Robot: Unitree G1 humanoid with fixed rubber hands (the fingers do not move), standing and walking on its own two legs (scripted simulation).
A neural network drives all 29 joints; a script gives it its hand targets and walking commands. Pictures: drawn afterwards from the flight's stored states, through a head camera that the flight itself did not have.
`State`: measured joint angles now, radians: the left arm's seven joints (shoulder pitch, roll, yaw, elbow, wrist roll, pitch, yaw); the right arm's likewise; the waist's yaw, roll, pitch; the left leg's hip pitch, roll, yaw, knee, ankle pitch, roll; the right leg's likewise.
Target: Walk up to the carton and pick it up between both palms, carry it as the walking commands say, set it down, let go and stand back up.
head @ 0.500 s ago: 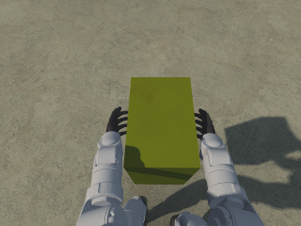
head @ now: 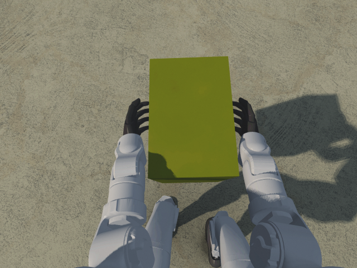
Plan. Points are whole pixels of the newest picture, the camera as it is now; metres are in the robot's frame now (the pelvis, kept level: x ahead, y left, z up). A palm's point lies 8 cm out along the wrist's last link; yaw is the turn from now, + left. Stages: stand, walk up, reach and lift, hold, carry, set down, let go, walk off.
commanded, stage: set down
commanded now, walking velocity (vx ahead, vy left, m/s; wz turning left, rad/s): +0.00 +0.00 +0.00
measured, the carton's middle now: (189, 130) +0.41 +0.05 -0.13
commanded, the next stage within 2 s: none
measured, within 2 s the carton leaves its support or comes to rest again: neither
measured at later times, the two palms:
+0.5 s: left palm (139, 132) +0.39 +0.19 -0.15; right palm (237, 129) +0.43 -0.08 -0.14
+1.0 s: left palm (143, 132) +0.42 +0.20 -0.23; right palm (227, 128) +0.46 -0.07 -0.23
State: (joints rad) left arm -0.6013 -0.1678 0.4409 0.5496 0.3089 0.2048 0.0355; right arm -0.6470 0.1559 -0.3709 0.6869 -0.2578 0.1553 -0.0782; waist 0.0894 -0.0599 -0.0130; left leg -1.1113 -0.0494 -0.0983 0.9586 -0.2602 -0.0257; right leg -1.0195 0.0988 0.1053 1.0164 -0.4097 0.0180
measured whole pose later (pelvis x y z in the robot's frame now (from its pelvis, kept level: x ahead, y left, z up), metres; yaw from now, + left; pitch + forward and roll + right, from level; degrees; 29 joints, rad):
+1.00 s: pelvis -0.02 +0.00 -0.14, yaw -2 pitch +40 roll -3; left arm -0.92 -0.06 0.50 0.66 0.24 0.23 0.07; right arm -1.01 0.06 -0.38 0.82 -0.19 0.19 -0.14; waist 0.10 -0.06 -0.07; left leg -1.81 -0.11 -0.14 1.54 -0.42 -0.06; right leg -1.70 0.18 0.08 1.60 -0.59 0.05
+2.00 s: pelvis -0.04 +0.00 -0.26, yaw -5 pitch +43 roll -4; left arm -1.30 0.08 0.54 0.70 0.23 0.31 0.05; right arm -1.41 -0.06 -0.35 0.90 -0.14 0.25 -0.18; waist 0.13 -0.07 0.19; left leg -2.21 -0.13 -0.14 1.93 -0.46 -0.09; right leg -2.11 0.24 0.06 1.99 -0.65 0.09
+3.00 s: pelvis -0.04 +0.00 -0.30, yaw -6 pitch +41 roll +0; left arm -1.36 0.14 0.56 0.80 0.19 0.26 0.00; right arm -1.53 -0.12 -0.22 1.02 -0.09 0.24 -0.22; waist 0.17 -0.07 0.32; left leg -2.25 -0.03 -0.07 2.06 -0.52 -0.07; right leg -2.18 0.25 0.06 2.13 -0.66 0.07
